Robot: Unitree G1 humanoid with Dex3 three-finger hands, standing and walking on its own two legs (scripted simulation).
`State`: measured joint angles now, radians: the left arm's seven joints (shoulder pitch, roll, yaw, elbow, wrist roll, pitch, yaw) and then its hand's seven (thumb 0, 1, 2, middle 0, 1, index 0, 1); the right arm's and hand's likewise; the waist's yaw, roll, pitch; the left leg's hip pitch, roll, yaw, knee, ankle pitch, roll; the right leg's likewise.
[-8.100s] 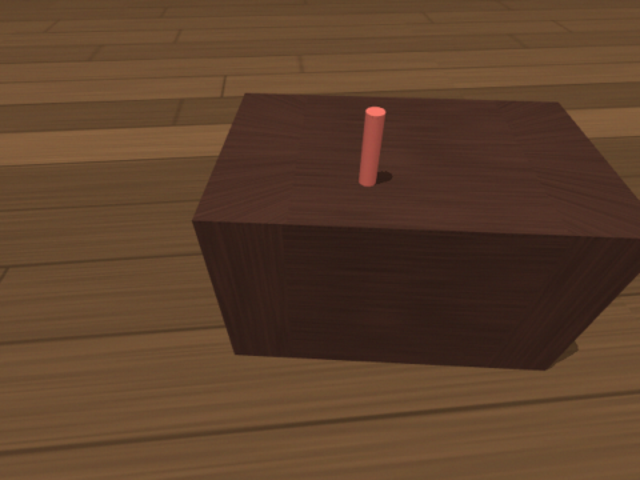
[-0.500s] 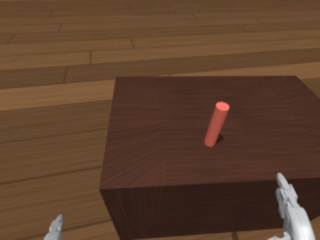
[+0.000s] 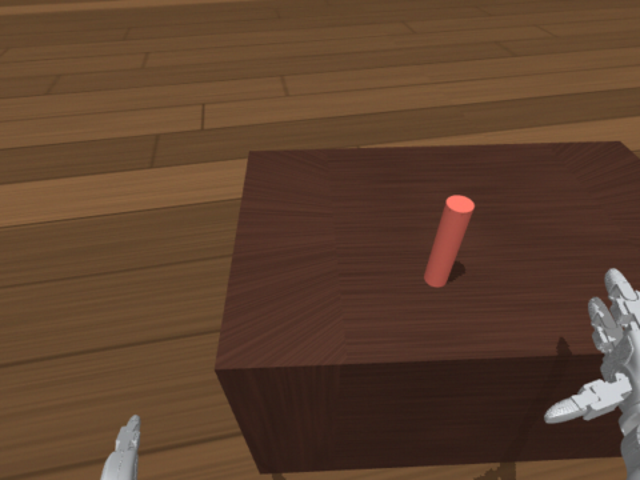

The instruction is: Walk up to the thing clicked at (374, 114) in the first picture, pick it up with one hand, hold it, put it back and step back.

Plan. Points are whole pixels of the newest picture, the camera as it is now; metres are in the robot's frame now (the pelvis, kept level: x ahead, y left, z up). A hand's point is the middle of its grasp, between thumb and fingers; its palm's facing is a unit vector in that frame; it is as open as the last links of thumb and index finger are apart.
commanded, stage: go down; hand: right
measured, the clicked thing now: (446, 244) +0.54 -0.21 -0.02
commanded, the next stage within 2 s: none
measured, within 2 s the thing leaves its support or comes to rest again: neither
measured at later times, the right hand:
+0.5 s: hand (592, 295) +0.36 -0.35 +0.06, palm faces +0.18 +0.98 +0.01, open 17.6 cm
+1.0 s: hand (604, 273) +0.39 -0.37 +0.08, palm faces +0.20 +0.98 +0.00, open 17.6 cm
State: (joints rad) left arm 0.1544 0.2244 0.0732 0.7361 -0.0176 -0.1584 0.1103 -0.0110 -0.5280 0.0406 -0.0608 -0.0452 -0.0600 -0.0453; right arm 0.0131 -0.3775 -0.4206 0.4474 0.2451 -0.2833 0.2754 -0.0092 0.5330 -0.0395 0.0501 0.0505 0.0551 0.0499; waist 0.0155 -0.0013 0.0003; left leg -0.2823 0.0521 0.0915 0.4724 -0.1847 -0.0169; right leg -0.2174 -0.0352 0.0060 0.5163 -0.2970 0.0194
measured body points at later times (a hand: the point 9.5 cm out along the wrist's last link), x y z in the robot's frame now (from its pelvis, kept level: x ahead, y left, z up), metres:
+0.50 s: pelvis +0.00 -0.02 -0.01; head +0.04 -0.05 +0.44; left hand +0.15 +0.24 -0.08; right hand +0.34 -0.40 +0.07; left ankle +0.04 +0.13 -0.74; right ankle -0.01 -0.13 -0.74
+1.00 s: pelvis +0.00 -0.01 -0.02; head +0.06 -0.05 +0.42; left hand +0.15 +0.25 -0.08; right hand +0.37 -0.42 +0.08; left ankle +0.04 +0.13 -0.74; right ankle -0.01 -0.13 -0.74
